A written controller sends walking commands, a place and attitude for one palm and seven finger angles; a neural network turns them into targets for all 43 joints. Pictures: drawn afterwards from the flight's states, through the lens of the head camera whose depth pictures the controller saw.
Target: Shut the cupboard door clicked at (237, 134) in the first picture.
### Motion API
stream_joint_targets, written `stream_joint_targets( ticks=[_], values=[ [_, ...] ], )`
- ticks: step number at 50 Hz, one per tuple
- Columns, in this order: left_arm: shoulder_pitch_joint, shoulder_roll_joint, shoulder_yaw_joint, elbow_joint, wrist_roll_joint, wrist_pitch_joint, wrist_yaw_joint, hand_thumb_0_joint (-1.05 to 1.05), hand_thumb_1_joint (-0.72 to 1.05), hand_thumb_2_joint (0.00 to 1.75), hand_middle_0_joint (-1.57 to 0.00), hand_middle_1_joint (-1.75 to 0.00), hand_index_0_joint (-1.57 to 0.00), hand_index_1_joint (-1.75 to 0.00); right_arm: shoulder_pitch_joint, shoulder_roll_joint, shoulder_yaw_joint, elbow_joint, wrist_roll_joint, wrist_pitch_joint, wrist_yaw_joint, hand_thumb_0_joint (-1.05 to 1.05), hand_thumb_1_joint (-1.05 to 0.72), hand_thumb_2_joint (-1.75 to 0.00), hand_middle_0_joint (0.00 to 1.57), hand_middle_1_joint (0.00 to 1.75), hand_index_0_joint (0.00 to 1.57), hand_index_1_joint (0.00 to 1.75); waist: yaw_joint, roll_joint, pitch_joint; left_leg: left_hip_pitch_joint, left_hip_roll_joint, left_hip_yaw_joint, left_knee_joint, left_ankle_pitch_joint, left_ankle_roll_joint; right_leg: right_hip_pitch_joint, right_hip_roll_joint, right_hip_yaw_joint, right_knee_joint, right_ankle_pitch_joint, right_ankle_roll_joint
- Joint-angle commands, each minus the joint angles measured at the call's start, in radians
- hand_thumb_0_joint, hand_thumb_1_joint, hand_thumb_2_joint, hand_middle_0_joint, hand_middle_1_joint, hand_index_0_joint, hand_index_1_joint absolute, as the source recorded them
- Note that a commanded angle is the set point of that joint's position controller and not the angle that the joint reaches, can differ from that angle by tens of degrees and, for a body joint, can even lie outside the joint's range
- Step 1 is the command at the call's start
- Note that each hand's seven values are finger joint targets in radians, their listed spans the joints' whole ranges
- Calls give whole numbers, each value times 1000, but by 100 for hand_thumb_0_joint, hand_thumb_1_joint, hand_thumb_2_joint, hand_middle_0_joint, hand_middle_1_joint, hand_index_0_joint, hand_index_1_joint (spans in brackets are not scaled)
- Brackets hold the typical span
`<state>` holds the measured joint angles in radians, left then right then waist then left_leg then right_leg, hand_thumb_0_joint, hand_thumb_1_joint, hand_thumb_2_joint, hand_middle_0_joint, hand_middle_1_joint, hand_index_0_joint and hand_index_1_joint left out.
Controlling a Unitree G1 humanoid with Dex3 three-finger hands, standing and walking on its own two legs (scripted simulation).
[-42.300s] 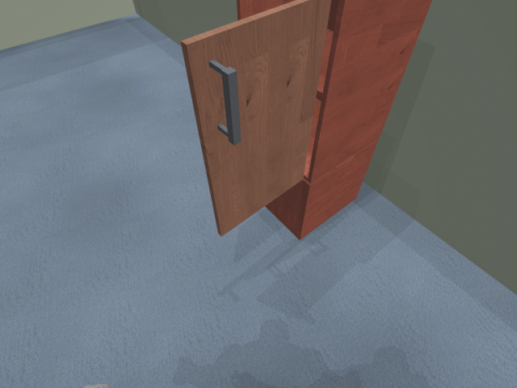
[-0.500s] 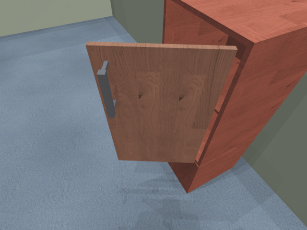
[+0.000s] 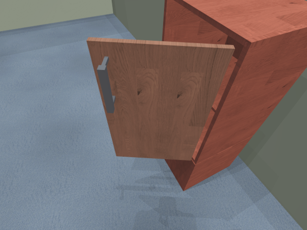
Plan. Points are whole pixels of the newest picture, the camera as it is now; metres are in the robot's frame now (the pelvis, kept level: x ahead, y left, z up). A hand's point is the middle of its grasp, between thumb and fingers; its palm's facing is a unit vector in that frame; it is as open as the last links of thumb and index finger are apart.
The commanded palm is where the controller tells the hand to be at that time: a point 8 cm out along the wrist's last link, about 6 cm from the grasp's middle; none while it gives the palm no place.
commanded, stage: look again from close up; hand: left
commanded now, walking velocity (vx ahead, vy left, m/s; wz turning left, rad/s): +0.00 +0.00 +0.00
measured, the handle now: (108, 86) +0.46 +0.16 +0.12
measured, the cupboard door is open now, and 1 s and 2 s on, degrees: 60 60 60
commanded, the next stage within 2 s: raise the hand and make a fist in 0.54 s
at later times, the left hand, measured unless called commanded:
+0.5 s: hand out of the picture +0.05 +0.17 -0.18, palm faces +0.02 -0.98 -0.20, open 7.3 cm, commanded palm none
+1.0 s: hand (99, 205) +0.19 +0.15 -0.02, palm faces -0.04 -1.00 -0.01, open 6.5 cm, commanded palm +0.15 +0.22 -0.03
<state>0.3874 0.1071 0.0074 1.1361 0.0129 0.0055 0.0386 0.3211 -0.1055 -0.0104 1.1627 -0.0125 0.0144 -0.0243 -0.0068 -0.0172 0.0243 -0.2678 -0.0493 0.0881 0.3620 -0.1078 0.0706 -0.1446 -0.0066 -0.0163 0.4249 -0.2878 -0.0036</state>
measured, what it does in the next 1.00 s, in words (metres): steps on the spot: right foot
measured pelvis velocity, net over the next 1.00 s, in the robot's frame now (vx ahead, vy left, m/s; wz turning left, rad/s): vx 0.01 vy -0.02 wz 0.05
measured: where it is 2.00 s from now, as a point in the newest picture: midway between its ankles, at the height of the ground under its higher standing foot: outside the picture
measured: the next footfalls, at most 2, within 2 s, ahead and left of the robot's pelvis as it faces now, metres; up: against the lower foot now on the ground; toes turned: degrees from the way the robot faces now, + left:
right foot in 0.86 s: +0.11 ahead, -0.09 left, +0.00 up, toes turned +4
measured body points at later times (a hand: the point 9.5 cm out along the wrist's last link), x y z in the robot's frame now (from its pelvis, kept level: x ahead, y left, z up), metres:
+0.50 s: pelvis +0.04 +0.00 -0.01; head +0.05 +0.01 +0.44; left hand +0.05 +0.22 -0.17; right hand +0.07 -0.23 -0.16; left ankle +0.06 +0.07 -0.74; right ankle -0.04 -0.12 -0.74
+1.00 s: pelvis +0.01 -0.02 -0.07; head +0.00 -0.03 +0.38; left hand +0.18 +0.20 -0.02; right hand +0.21 -0.26 -0.12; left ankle +0.06 +0.07 -0.74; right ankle +0.07 -0.09 -0.74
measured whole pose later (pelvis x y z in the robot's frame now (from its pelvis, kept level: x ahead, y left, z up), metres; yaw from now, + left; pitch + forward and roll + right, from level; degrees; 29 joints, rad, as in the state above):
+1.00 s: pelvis +0.01 -0.02 -0.07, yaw +3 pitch +6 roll +2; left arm 0.49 0.20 0.11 0.06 -0.26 -0.38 -0.33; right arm 0.21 -0.25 -0.03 0.56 0.04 -0.23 0.01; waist -0.03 -0.01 -0.14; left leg -0.67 -0.05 0.07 1.00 -0.43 0.05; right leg -0.70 0.03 -0.04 1.03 -0.44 -0.07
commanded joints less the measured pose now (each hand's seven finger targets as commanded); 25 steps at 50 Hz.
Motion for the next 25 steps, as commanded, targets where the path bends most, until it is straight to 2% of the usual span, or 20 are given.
stream_joint_targets(
  ticks=[1, 2, 3, 4, 5, 6, 8, 11, 13, 16, 19, 20, 24, 25],
  values=[
    [85, 68, 6, -17, 3, -12, 8, 0, 90, 90, -20, -30, -20, -30, 54, -88, -20, -22, 4, -14, -10, 0, -90, -90, 20, 30, 20, 30, -3, 20, 79, 84, 147, -195, -103, -198, -41, -166, -83, 93, -103, -42, -29],
    [90, 65, 5, -15, 2, -12, 9, 0, 90, 90, -20, -30, -20, -30, 48, -87, -20, -24, 4, -14, -11, 0, -90, -90, 20, 30, 20, 30, -2, 16, 82, 86, 147, -195, -100, -192, -41, -170, -82, 95, -104, -41, -29],
    [101, 101, -12, -12, 31, -46, 34, 0, 90, 90, -20, -30, -20, -30, -44, -144, -8, -114, 0, -34, 5, 0, -90, -90, 20, 30, 20, 30, 24, 1, 106, -6, 138, -152, 106, -55, -61, -135, -92, 85, -109, 75, -40],
    [51, 131, -3, -61, 15, -46, 29, 0, 90, 90, -20, -30, -20, -30, 3, -112, -13, -138, 0, -25, 14, 0, -90, -90, 20, 30, 20, 30, -32, -17, 54, 16, 117, -138, 113, -226, -59, -201, -120, 118, -138, -199, -60],
    [32, 129, 4, -79, 18, -54, 24, 0, 90, 90, -20, -30, -20, -30, 7, -95, -9, -125, -11, -28, 16, 0, -90, -90, 20, 30, 20, 30, -33, 77, 56, 34, 97, -140, 125, -158, -62, -209, -142, 136, -133, -137, -82],
    [30, 126, -3, -74, 8, -56, 20, 0, 90, 90, -20, -30, -20, -30, 36, -96, -6, -118, -7, -27, 13, 0, -90, -90, 20, 30, 20, 30, -42, 70, 31, 48, 103, -145, 128, -161, -50, -196, -126, 127, -117, -166, -83],
    [31, 105, -3, -79, 6, -55, 18, 0, 90, 90, -20, -30, -20, -30, 47, -101, -5, -135, -6, -29, 12, 0, -90, -90, 20, 30, 20, 30, -35, 20, 28, 22, 108, -163, 111, -162, -35, -188, -100, 107, -75, -152, -81],
    [42, 94, -7, -86, 6, -53, 17, 0, 90, 90, -20, -30, -20, -30, 32, -116, 0, -152, -5, -40, 9, 0, -90, -90, 20, 30, 20, 30, -14, 16, 36, -9, 122, -184, 73, -108, -17, -143, -78, 86, -30, -62, -74],
    [45, 94, -10, -84, 5, -51, 17, 0, 90, 90, -20, -30, -20, -30, 19, -130, 1, -156, -2, -44, 7, 0, -90, -90, 20, 30, 20, 30, -4, -17, 55, -18, 130, -195, 58, -88, -11, -131, -71, 79, -23, -35, -65],
    [52, 107, -9, -89, 3, -53, 18, 0, 90, 90, -20, -30, -20, -30, 4, -136, 5, -152, 0, -55, 4, 0, -90, -90, 20, 30, 20, 30, 9, -38, 33, 4, 129, -176, 77, 53, -6, -79, -81, 82, -14, 109, -57],
    [35, 127, -8, -99, 1, -47, 20, 0, 90, 90, -20, -30, -20, -30, -3, -152, 5, -144, 0, -56, 1, 0, -90, -90, 20, 30, 20, 30, 8, -28, 16, 40, 132, -167, 80, 106, -7, -64, -86, 80, -11, 161, -48],
    [38, 129, -7, -104, 4, -48, 21, 0, 90, 90, -20, -30, -20, -30, -13, -146, 8, -141, 1, -59, 0, 0, -90, -90, 20, 30, 20, 30, 14, -18, 24, 36, 132, -157, 86, 139, -6, -53, -90, 75, -12, 209, -47],
    [13, 158, -4, -114, 0, -37, 19, 0, 90, 90, -20, -30, -20, -30, -32, -168, 6, -138, 0, -56, -2, 0, -90, -90, 20, 30, 20, 30, 13, 24, -6, 69, 137, -160, 78, 154, -9, -36, -90, 77, -15, 185, -41],
    [17, 158, -3, -119, 3, -39, 20, 0, 90, 90, -20, -30, -20, -30, -39, -161, 9, -137, 2, -57, -3, 0, -90, -90, 20, 30, 20, 30, 19, 0, 2, 60, 137, -156, 87, 178, -6, -23, -91, 74, -20, 229, -40]
  ],
)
